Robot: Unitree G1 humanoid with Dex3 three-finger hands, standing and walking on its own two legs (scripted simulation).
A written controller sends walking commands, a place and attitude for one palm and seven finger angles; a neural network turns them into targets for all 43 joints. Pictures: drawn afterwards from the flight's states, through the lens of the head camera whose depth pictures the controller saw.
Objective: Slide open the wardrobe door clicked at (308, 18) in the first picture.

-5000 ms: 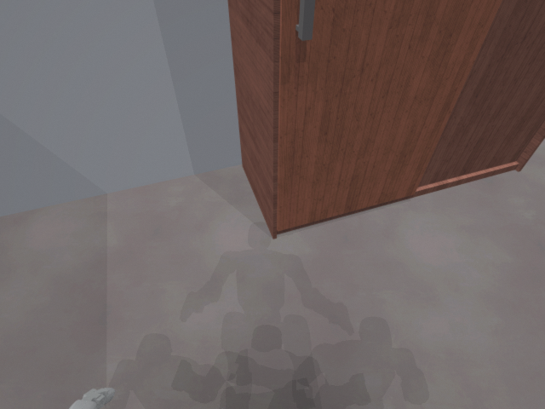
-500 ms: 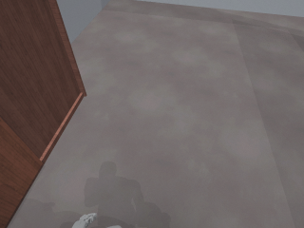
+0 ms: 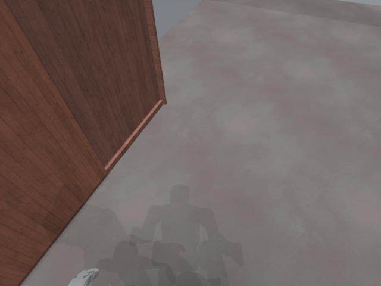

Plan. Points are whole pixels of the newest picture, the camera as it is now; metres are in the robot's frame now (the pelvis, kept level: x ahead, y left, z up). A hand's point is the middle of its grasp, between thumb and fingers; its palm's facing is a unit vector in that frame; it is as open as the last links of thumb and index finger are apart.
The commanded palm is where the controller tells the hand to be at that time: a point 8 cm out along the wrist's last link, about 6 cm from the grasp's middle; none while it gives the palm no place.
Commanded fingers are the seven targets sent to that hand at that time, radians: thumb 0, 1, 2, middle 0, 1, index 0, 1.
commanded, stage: turn to face it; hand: left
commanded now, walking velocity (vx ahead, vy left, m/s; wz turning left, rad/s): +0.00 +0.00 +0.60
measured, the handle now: out of the picture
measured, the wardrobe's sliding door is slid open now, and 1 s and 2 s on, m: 0.00 0.00 0.00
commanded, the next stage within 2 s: take the last steps up to it in 1.84 s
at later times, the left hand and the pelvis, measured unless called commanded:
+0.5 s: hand out of the picture -0.08 +0.23 -0.19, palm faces +0.37 -0.89 -0.25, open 7.4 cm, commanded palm none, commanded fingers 0.00 0.90 0.90 -0.20 -0.30 -0.20 -0.30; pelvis -0.04 +0.01 -0.01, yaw +20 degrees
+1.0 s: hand out of the picture -0.02 +0.23 -0.13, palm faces +0.55 -0.79 -0.28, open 7.4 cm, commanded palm none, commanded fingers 0.00 0.90 0.90 -0.20 -0.30 -0.20 -0.30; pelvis -0.04 -0.02 +0.00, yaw +35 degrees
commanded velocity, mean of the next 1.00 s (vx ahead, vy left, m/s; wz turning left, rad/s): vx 0.00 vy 0.00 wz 0.60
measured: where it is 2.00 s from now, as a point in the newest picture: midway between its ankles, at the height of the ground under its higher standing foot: outside the picture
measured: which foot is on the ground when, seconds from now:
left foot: down 0.00-0.02, up 0.04-0.44, down 0.46-0.98, up 1.00-1.00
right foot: up 0.00-0.00, down 0.02-0.46, up 0.48-0.96, down 0.98-1.00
